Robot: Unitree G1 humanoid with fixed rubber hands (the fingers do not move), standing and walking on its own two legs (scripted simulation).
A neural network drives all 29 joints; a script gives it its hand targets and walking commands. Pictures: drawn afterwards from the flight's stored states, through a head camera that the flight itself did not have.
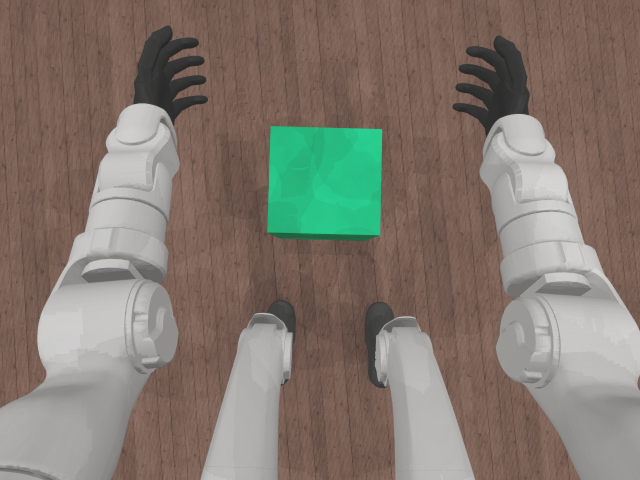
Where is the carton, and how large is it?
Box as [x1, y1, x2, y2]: [267, 126, 381, 240]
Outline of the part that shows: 271,126 267,231 280,238 364,240 379,235 381,129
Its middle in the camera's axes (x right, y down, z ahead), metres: +0.01 -0.11 +0.84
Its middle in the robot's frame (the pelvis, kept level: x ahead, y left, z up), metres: +0.49 +0.02 -0.51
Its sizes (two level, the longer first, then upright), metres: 0.210 0.200 0.250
